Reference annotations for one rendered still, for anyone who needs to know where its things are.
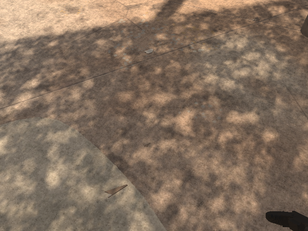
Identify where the robot right hand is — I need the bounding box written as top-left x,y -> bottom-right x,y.
266,211 -> 308,231

